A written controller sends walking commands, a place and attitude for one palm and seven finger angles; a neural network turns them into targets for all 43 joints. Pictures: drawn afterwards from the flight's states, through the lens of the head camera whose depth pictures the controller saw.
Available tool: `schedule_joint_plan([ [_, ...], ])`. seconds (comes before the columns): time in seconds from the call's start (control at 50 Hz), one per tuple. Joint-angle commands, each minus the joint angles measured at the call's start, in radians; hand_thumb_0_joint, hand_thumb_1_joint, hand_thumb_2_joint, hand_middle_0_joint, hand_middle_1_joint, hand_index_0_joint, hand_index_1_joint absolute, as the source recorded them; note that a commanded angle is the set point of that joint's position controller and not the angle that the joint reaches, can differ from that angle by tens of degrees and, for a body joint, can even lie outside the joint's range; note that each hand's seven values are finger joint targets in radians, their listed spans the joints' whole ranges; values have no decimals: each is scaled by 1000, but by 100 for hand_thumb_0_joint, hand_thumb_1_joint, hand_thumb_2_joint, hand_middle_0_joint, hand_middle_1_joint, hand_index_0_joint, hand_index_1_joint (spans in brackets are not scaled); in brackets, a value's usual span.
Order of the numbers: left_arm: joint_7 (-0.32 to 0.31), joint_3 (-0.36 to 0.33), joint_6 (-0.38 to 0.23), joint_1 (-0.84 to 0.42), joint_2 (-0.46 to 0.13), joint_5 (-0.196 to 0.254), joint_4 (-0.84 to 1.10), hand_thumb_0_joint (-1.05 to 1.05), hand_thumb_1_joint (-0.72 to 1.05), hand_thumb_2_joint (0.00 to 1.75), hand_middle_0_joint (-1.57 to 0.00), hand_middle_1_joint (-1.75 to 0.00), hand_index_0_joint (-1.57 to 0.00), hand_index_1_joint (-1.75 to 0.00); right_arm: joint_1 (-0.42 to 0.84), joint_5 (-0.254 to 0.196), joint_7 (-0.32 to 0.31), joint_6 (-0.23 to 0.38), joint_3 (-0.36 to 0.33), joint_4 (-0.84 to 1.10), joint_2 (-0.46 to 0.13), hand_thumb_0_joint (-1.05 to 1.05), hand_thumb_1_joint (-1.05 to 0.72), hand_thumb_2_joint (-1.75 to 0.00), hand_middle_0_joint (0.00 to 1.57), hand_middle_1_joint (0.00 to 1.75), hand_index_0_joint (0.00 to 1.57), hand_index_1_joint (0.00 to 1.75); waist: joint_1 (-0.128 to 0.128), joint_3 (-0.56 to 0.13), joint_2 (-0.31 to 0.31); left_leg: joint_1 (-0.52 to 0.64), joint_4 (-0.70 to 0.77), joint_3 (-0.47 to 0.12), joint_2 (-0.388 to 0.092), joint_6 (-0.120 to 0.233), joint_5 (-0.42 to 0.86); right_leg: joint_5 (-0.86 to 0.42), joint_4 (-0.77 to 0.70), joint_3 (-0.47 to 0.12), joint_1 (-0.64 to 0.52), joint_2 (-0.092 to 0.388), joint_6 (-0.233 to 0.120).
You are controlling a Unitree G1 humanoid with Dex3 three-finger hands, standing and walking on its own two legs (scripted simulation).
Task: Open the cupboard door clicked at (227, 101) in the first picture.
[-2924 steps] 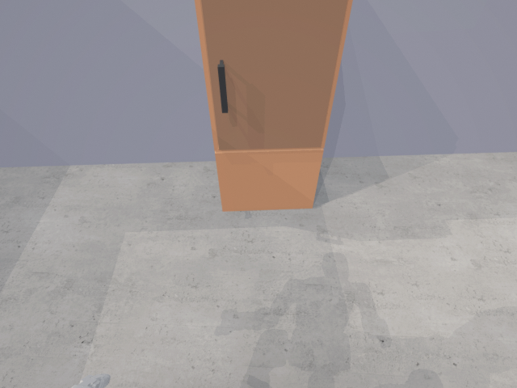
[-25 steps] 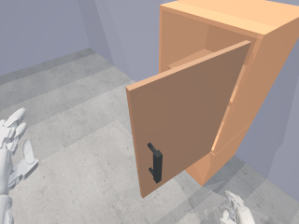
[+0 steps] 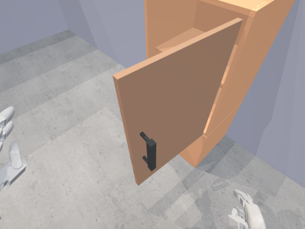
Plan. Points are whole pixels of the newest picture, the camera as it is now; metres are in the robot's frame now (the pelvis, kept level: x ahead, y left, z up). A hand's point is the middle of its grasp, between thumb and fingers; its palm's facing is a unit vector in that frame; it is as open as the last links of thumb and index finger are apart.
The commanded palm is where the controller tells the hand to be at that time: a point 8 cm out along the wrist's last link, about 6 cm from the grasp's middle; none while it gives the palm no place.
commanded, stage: step back with the hand held close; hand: left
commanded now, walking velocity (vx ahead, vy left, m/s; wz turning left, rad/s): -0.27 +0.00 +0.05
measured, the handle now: (147, 152) +0.35 +0.04 -0.06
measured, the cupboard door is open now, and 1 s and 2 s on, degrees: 84 84 84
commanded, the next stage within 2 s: stop stepping back and stand still in 0.94 s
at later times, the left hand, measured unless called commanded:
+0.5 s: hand out of the picture +0.08 +0.31 +0.16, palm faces +0.48 -0.73 -0.49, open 7.4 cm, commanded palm +0.01 +0.34 +0.18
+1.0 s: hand out of the picture -0.08 +0.36 +0.17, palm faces +0.53 -0.74 -0.42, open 7.4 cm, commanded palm -0.12 +0.38 +0.18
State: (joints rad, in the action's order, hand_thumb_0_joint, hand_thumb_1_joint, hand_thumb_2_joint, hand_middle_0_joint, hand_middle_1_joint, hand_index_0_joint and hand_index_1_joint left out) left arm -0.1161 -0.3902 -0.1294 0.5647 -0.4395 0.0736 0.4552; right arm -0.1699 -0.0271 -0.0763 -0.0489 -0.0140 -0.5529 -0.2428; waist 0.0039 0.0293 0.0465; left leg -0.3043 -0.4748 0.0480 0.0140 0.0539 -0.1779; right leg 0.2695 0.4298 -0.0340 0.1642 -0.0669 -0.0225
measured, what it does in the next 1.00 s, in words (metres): walks backwards: right foot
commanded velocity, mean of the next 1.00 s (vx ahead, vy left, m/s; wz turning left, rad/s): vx -0.36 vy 0.00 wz -0.05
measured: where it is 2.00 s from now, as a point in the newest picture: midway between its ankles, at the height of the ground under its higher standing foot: outside the picture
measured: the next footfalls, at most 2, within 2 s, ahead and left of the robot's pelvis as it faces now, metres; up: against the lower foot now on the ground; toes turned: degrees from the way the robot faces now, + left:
right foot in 0.96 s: -0.33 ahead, -0.07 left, +0.00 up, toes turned +3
left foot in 1.08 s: -0.15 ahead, +0.18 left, +0.00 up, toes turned +1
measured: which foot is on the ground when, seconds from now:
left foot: down 0.00-0.94, up 0.96-1.00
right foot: down 0.00-0.70, up 0.72-0.94, down 0.96-1.00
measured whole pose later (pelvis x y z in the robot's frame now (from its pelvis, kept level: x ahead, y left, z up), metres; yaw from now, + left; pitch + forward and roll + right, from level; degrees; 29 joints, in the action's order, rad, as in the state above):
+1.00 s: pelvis -0.24 +0.08 -0.04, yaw +2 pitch +1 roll -5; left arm -0.15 -0.49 -0.25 0.52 -0.49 0.07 0.69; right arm -0.10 -0.01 0.00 0.12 -0.02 -0.63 -0.21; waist -0.10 -0.01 -0.02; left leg -0.76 -0.87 0.09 -0.02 -0.09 -0.33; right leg 0.59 0.63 0.01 0.10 -0.06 -0.07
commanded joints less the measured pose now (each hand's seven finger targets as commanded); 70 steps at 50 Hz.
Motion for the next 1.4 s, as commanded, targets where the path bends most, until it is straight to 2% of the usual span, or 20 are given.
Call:
schedule_joint_plan([
  [0.0, -41, -167, -67, 16, -188, 5, 210, 0, 90, 90, -20, -30, -20, -30, 99, 2, -12, 58, -37, 165, -115, 0, -90, -90, 20, 30, 20, 30, -11, -192, 15, 141, 17, -88, -94, 0, 282, -381, -31, -44, 27, 95, 56],
  [0.28, -50, -176, -121, -60, -160, -48, 230, 0, 90, 90, -20, -30, -20, -30, 77, 20, -21, 138, -40, 169, -142, 0, -90, -90, 20, 30, 20, 30, -12, -70, 148, -440, 324, -287, -207, 61, -591, 13, 201, 12, -237, -30, 35],
  [0.56, -63, -141, -142, -105, -185, -26, 260, 0, 90, 90, -20, -30, -20, -30, 42, 24, 1, 167, -47, 86, -105, 0, -90, -90, 20, 30, 20, 30, 35, -107, -117, 177, -197, -72, -32, -55, -130, 44, -172, -223, 427, 188, -55],
  [0.64, -55, -152, -135, -160, -207, -27, 260, 0, 90, 90, -20, -30, -20, -30, 74, 22, -16, 165, -35, 103, -116, 0, -90, -90, 20, 30, 20, 30, 20, -64, 54, 33, 108, -189, -136, -23, -109, 35, 19, -47, 281, 6, 30],
  [0.7, -41, -216, -144, -130, -216, -42, 191, 0, 90, 90, -20, -30, -20, -30, 130, 32, -13, 181, -48, 126, -139, 0, -90, -90, 20, 30, 20, 30, -16, -76, 274, -497, 496, -405, -359, 71, -716, 188, 557, 32, -187, -126, 33],
  [0.76, -26, -204, -138, -160, -208, -13, 294, 0, 90, 90, -20, -30, -20, -30, 115, 41, 28, 185, -67, 116, -113, 0, -90, -90, 20, 30, 20, 30, -44, -180, 195, -392, 471, -218, -305, -85, -529, 275, 773, 90, -146, -132, 9],
  [0.88, -39, -211, -124, -79, -227, 35, 398, 0, 90, 90, -20, -30, -20, -30, 112, 23, 56, 208, -56, 93, -65, 0, -90, -90, 20, 30, 20, 30, -60, -315, 148, 25, 208, 77, -175, -195, -157, 424, 134, 168, -15, -40, -65],
  [0.9, -57, -262, -137, -61, -273, 29, 402, 0, 90, 90, -20, -30, -20, -30, 105, 15, 63, 203, -56, 69, -63, 0, -90, -90, 20, 30, 20, 30, -68, -293, -6, 147, -163, 140, -100, -228, -97, 409, -160, 7, 171, 120, -131],
  [0.92, -65, -205, -167, -100, -234, 10, 396, 0, 90, 90, -20, -30, -20, -30, 103, -2, 65, 203, -56, 28, -70, 0, -90, -90, 20, 30, 20, 30, -59, -159, -318, 149, -682, -71, -70, -221, -195, 299, -308, -435, 494, 425, -228],
  [0.96, -61, -279, -180, -220, -310, -6, 408, 0, 90, 90, -20, -30, -20, -30, 116, 25, 82, 221, -43, 37, -90, 0, -90, -90, 20, 30, 20, 30, -26, -4, -321, -206, -950, -200, -30, -151, -353, 42, -275, -437, 445, 506, -270],
  [0.98, -47, -227, -157, -277, -284, -35, 254, 0, 90, 90, -20, -30, -20, -30, 104, 63, 97, 216, -3, 26, -63, 0, -90, -90, 20, 30, 20, 30, 34, 11, -235, -126, -747, -179, -132, -140, -313, -124, -210, -386, 403, 452, -160],
  [1.02, -30, -115, -130, -433, -187, -34, 186, 0, 90, 90, -20, -30, -20, -30, 97, 12, 21, 199, -20, 6, -80, 0, -90, -90, 20, 30, 20, 30, 55, 71, -180, 2, -236, -49, -6, -106, -214, -798, 104, -177, 220, 264, -81],
  [1.04, -26, -58, -101, -436, -147, -27, 204, 0, 90, 90, -20, -30, -20, -30, 85, 11, -5, 194, -12, 4, -97, 0, -90, -90, 20, 30, 20, 30, 78, 21, 50, 150, -3, -12, 7, -89, 135, -727, 317, -18, 190, 152, 8],
  [1.06, -21, -83, -77, -412, -175, -23, 186, 0, 90, 90, -20, -30, -20, -30, 68, 17, -1, 211, -26, 20, -137, 0, -90, -90, 20, 30, 20, 30, 44, -59, 359, 236, 56, -283, -262, 15, 715, -116, 618, 63, 263, 26, 67],
  [1.08, -15, -57, -92, -490, -157, -34, 221, 0, 90, 90, -20, -30, -20, -30, 28, 50, 18, 233, -22, 18, -98, 0, -90, -90, 20, 30, 20, 30, 24, -108, 435, 196, 100, -485, -396, 84, 838, 403, 769, -74, 280, -24, 55],
  [1.14, -8, -79, -124, -419, -151, -24, 327, 0, 90, 90, -20, -30, -20, -30, 79, 26, 61, 263, -37, 61, -93, 0, -90, -90, 20, 30, 20, 30, 16, -60, 62, -5, 368, -512, -350, -35, -480, 276, 812, -77, 258, -21, 51],
  [1.2, 7, -140, -92, -71, -175, -29, 512, 0, 90, 90, -20, -30, -20, -30, 118, 27, 102, 231, -61, 121, -103, 0, -90, -90, 20, 30, 20, 30, -36, -130, 225, -20, 468, -207, -200, -300, -579, 101, 814, 95, 207, -91, 52],
  [1.26, -2, -185, -76, 73, -204, -20, 619, 0, 90, 90, -20, -30, -20, -30, 114, 53, 112, 186, -74, 144, -49, 0, -90, -90, 20, 30, 20, 30, -52, -138, 416, -161, 544, 7, -119, -338, -446, 80, 795, 229, 48, -107, 53],
  [1.34, -30, -260, -68, 210, -252, -22, 431, 0, 90, 90, -20, -30, -20, -30, 23, 49, 68, 169, -71, 100, 2, 0, -90, -90, 20, 30, 20, 30, -118, -151, 119, -295, 108, 251, -2, -389, -135, 298, 276, 350, -282, -80, -82],
  [1.38, -35, -197, -55, 70, -238, -33, 360, 0, 90, 90, -20, -30, -20, -30, 24, -22, 19, 166, -45, 48, -17, 0, -90, -90, 20, 30, 20, 30, -40, -117, -540, -225, -1119, -128, -20, 95, -475, 68, 23, -32, 266, 279, -208],
])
